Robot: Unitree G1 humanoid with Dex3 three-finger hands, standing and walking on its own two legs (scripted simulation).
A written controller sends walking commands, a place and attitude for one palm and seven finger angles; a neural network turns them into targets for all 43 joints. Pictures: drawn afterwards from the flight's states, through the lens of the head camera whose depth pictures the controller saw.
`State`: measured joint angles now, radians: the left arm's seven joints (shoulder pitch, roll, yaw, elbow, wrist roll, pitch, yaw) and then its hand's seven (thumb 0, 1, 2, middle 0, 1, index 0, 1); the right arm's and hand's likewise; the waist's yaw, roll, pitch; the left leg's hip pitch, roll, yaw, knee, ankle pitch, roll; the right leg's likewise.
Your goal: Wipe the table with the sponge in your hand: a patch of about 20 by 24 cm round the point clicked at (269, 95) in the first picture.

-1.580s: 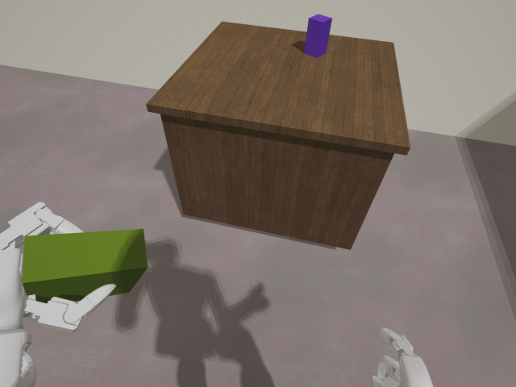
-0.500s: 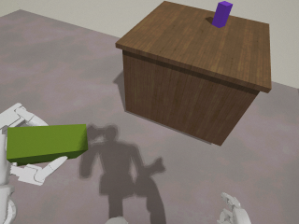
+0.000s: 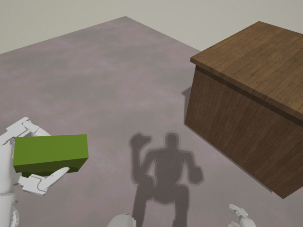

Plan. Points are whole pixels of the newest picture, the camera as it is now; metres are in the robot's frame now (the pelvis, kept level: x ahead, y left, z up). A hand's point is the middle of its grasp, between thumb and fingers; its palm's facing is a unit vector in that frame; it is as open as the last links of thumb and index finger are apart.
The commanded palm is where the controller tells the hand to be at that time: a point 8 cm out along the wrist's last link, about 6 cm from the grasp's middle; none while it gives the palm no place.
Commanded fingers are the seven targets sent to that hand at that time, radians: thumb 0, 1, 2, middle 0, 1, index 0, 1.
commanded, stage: walk to a spot facing it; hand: left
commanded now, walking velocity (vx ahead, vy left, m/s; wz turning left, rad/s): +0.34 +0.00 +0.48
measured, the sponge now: (62, 156) +0.22 +0.20 +0.15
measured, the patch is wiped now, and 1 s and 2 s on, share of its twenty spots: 0.00 0.00 0.00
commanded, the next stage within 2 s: none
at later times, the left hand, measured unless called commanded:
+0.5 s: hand (48, 139) +0.24 +0.23 +0.18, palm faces +0.63 -0.64 -0.45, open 9.2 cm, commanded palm +0.18 +0.26 +0.18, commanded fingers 0.00 0.10 1.30 -1.20 -1.60 -1.20 -1.60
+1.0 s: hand (42, 113) +0.31 +0.28 +0.17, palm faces +0.72 -0.57 -0.40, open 9.2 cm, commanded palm +0.22 +0.29 +0.18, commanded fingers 0.00 0.10 1.30 -1.20 -1.60 -1.20 -1.60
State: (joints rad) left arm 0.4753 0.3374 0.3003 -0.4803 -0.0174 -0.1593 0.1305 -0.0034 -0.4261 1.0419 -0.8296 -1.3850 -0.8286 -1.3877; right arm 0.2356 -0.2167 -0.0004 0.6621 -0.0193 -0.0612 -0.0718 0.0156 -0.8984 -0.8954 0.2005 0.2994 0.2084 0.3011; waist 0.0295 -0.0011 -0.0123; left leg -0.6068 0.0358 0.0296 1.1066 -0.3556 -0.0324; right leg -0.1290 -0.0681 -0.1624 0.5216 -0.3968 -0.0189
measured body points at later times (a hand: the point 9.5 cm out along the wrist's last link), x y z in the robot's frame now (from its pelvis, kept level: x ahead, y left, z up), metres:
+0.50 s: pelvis +0.10 -0.05 -0.02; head +0.11 -0.08 +0.43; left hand +0.20 +0.26 +0.20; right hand +0.29 -0.21 -0.13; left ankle +0.07 +0.12 -0.70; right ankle +0.14 -0.14 -0.74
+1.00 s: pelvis +0.20 -0.03 -0.02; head +0.22 -0.01 +0.43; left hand +0.27 +0.31 +0.19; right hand +0.46 -0.17 -0.09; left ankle +0.21 +0.09 -0.74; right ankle +0.19 -0.16 -0.65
